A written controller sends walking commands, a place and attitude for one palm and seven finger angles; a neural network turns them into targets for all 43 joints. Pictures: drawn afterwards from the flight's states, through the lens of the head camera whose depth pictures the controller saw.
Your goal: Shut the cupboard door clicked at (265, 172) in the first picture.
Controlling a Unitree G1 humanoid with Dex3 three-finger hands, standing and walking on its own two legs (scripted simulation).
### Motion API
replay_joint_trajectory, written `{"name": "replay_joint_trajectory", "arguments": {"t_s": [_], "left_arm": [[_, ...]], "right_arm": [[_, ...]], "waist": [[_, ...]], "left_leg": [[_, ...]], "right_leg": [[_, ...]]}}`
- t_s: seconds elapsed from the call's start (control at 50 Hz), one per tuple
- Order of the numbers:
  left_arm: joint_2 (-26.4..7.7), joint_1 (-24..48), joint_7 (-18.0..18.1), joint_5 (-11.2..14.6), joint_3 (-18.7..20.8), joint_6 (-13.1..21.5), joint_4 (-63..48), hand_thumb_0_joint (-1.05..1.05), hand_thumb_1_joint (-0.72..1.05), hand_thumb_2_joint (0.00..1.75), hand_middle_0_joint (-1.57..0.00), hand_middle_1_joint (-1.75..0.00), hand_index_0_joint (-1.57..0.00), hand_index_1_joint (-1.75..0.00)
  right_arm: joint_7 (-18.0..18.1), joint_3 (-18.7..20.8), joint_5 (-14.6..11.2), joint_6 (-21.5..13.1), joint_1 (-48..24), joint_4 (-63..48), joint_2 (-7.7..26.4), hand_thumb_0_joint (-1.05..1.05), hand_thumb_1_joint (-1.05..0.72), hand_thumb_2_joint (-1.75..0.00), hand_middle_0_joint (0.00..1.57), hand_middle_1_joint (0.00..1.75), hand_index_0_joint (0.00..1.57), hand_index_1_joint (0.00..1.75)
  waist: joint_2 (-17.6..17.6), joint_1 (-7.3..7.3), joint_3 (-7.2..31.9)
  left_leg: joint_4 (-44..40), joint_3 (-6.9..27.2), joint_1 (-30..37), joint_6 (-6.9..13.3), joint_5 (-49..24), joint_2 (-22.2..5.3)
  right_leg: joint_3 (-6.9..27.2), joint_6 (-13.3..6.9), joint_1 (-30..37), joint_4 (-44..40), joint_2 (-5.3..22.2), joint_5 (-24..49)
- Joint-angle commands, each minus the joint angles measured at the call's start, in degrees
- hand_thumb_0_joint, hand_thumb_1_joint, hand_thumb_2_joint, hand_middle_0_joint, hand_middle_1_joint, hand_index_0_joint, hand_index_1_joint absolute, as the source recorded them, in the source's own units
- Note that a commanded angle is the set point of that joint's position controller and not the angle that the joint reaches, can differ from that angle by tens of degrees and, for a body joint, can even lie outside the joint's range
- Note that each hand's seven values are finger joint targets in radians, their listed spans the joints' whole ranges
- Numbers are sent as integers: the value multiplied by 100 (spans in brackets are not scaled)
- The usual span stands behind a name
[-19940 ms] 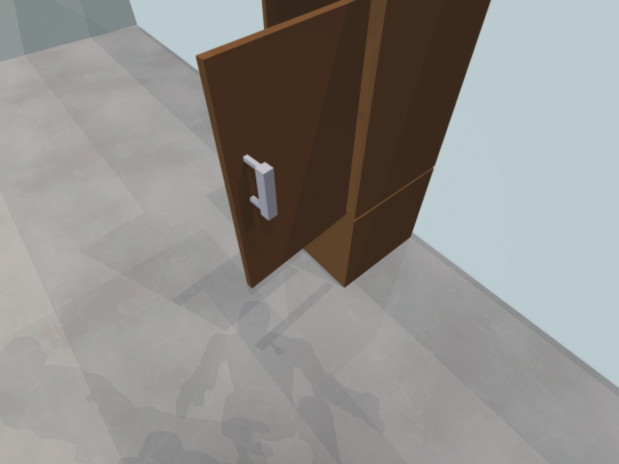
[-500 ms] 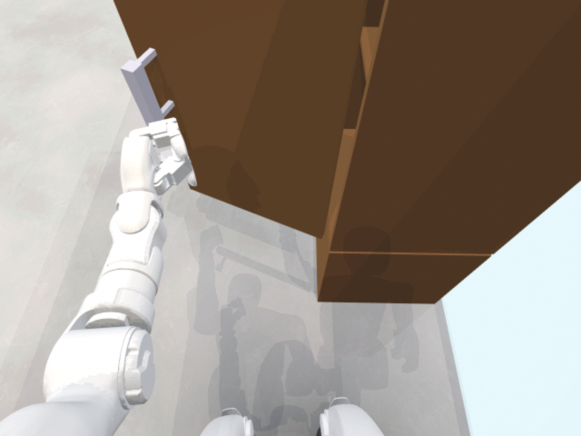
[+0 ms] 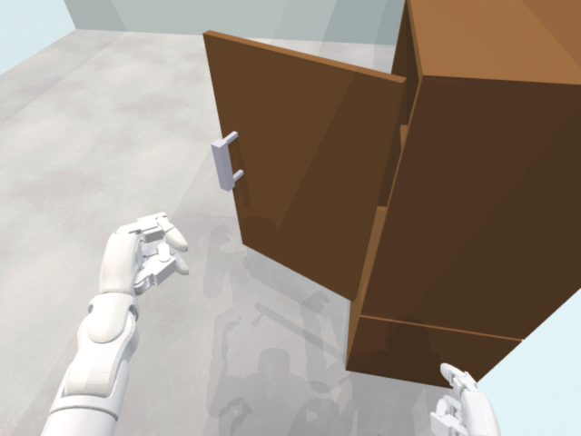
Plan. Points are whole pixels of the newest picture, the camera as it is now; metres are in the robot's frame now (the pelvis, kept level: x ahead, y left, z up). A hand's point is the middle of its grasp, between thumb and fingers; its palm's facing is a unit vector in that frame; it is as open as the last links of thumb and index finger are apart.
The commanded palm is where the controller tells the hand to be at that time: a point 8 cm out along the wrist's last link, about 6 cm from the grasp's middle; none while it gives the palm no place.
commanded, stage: draw the hand back to the body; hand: left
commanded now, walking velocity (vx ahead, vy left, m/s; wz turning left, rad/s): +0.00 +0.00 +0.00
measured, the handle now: (230, 161) +0.65 +0.18 +0.00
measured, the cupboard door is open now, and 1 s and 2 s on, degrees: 67 67 67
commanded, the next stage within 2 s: step back with the hand held close in 0.88 s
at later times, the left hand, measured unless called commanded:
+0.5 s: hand (31, 312) +0.20 +0.27 +0.16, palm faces +0.46 -0.79 -0.41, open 6.1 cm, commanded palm +0.15 +0.31 +0.18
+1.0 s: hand (25, 321) +0.19 +0.27 +0.17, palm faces +0.47 -0.79 -0.40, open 7.4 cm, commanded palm +0.14 +0.30 +0.18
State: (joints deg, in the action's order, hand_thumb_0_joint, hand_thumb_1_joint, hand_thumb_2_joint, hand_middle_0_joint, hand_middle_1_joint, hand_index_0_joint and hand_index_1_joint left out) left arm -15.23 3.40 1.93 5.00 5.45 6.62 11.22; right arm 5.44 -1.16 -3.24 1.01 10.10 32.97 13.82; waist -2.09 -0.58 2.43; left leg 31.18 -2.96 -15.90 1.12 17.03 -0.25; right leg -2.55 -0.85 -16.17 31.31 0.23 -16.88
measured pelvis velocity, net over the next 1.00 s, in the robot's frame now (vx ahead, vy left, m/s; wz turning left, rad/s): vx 0.00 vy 0.00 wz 0.01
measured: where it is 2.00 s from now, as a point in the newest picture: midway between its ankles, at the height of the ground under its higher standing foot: outside the picture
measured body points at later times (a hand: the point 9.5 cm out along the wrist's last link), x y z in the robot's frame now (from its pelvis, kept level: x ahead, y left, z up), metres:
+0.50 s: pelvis +0.01 +0.01 +0.01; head -0.01 -0.02 +0.46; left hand +0.17 +0.31 +0.19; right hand +0.20 -0.20 -0.08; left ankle -0.01 +0.11 -0.73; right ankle -0.01 -0.11 -0.73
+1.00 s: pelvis +0.00 +0.00 +0.01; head -0.02 -0.02 +0.46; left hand +0.16 +0.31 +0.19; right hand +0.19 -0.21 -0.07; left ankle -0.01 +0.11 -0.73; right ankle -0.01 -0.11 -0.73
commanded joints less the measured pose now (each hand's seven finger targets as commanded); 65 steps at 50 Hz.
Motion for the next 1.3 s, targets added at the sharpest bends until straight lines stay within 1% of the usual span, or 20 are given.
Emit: {"name": "replay_joint_trajectory", "arguments": {"t_s": [0.0,0.04,0.12,0.14,0.18,0.38,0.44,0.48,0.54,0.68,0.76,0.82,0.86,0.98,1.0,1.02,1.08,1.16,1.24,1.28], "left_arm": [[-1027,1019,258,-74,560,134,-2083,0,90,90,-86,-102,-86,-102],[-943,580,263,-81,497,45,-2327,0,90,90,-81,-96,-81,-96],[-986,97,324,-121,674,-51,-2970,0,90,90,-69,-84,-69,-84],[-1039,-247,327,-113,752,-99,-2912,0,90,90,-67,-81,-67,-81],[-1044,-385,342,-109,857,-101,-3236,0,90,90,-61,-75,-61,-75],[-1531,-1899,448,-104,1808,-9,-4360,0,90,90,-34,-45,-34,-45],[-1646,-2502,466,-79,2119,3,-4356,0,90,90,-25,-36,-25,-36],[-1758,-2642,487,-59,2332,84,-4575,0,90,90,-20,-30,-20,-30],[-1388,-2448,473,-114,1928,91,-4282,0,90,90,-20,-30,-20,-30],[-1545,-2340,542,-130,2030,185,-4374,0,90,90,-20,-30,-20,-30],[-1647,-2309,551,-148,2141,230,-4551,0,90,90,-20,-30,-20,-30],[-1628,-2434,544,-131,2176,219,-4470,0,90,90,-20,-30,-20,-30],[-1589,-2529,515,-98,2173,210,-4385,0,90,90,-20,-30,-20,-30],[-1550,-2464,483,-98,2125,182,-4377,0,90,90,-20,-30,-20,-30],[-2056,-1964,548,-114,2635,394,-4638,0,90,90,-20,-30,-20,-30],[-1756,-2409,533,-112,2367,440,-4271,0,90,90,-20,-30,-20,-30],[-1668,-2790,543,-134,2285,573,-4269,0,90,90,-20,-30,-20,-30],[-1796,-3030,604,-108,2403,605,-4481,0,90,90,-20,-30,-20,-30],[-2051,-3205,631,-88,2661,560,-4706,0,90,90,-20,-30,-20,-30],[-1955,-3328,633,-74,2604,548,-4760,0,90,90,-20,-30,-20,-30]], "right_arm": [[32,100,94,-286,-470,-764,497,0,-90,-90,20,30,20,30],[2,99,124,-325,-493,-765,497,0,-90,-90,20,30,20,30],[-45,59,202,-424,-576,-780,456,0,-90,-90,20,30,20,30],[-55,58,214,-436,-580,-759,484,0,-90,-90,20,30,20,30],[-66,54,232,-449,-617,-796,460,0,-90,-90,20,30,20,30],[-106,120,282,-675,-679,-735,427,0,-90,-90,20,30,20,30],[-118,158,280,-739,-664,-673,447,0,-90,-90,20,30,20,30],[-109,188,258,-784,-674,-693,436,0,-90,-90,20,30,20,30],[-95,208,266,-862,-607,-569,508,0,-90,-90,20,30,20,30],[-17,233,274,-975,-627,-547,500,0,-90,-90,20,30,20,30],[-11,206,271,-1021,-659,-530,450,0,-90,-90,20,30,20,30],[-28,196,277,-1031,-639,-539,436,0,-90,-90,20,30,20,30],[-29,207,276,-1013,-637,-559,442,0,-90,-90,20,30,20,30],[-49,226,276,-969,-615,-569,461,0,-90,-90,20,30,20,30],[-61,303,224,-818,-625,-741,668,0,-90,-90,20,30,20,30],[-54,303,258,-741,-578,-637,626,0,-90,-90,20,30,20,30],[-57,356,262,-592,-565,-679,597,0,-90,-90,20,30,20,30],[8,408,236,-421,-583,-822,657,0,-90,-90,20,30,20,30],[72,438,229,-265,-606,-993,689,0,-90,-90,20,30,20,30],[73,436,214,-203,-532,-1076,679,0,-90,-90,20,30,20,30]], "waist": [[-17,-16,913],[53,-23,722],[-263,-71,544],[-140,-102,379],[-76,-113,409],[-250,-288,437],[-41,-326,158],[-105,-347,155],[-54,-223,-227],[24,-298,64],[-405,-324,53],[-358,-333,-73],[-126,-332,-95],[-170,-306,-51],[-209,-67,-251],[14,-23,-155],[254,-7,221],[-94,5,615],[-162,-37,889],[-122,-21,923]], "left_leg": [[-807,127,904,73,-1414,-30],[-898,139,993,59,-1595,-58],[-1051,182,1226,8,-1824,-69],[-1074,183,1151,7,-1799,-79],[-1123,213,1219,-6,-1842,-83],[-1090,219,1170,-43,-2071,-92],[-1096,222,999,-40,-1939,-115],[-1107,194,974,-22,-1737,-108],[-1166,197,902,-5,-1355,-121],[-1164,189,979,58,-1193,-72],[-1152,175,958,26,-1249,-47],[-1164,176,908,3,-1316,-57],[-1168,163,901,19,-1276,-78],[-1178,150,965,25,-1279,-84],[-819,231,484,130,-814,-215],[-650,314,498,129,-686,-174],[-462,316,496,103,-937,-191],[-656,405,494,72,-1963,-355],[-699,476,332,55,-2692,-484],[-700,515,192,33,-2855,-546]], "right_leg": [[113,-13,909,-781,26,1613],[93,-18,1026,-892,20,1685],[38,-30,1117,-1009,0,1750],[49,-31,1139,-1074,-2,1716],[17,-23,1205,-1080,-3,1716],[-2,9,1362,-1058,26,1743],[-16,17,1265,-1123,12,1612],[7,23,1234,-1117,26,1462],[12,37,901,-1233,32,1055],[53,37,1031,-1192,62,901],[85,8,1112,-1202,68,974],[63,5,1090,-1186,40,1061],[92,21,1083,-1246,47,1019],[101,29,1061,-1262,41,1019],[718,-32,599,-1513,386,1141],[815,-96,453,-1596,573,1012],[824,-155,445,-1408,738,1356],[487,-42,724,-760,535,2306],[351,63,973,-302,350,2784],[343,68,1035,-121,319,2855]]}}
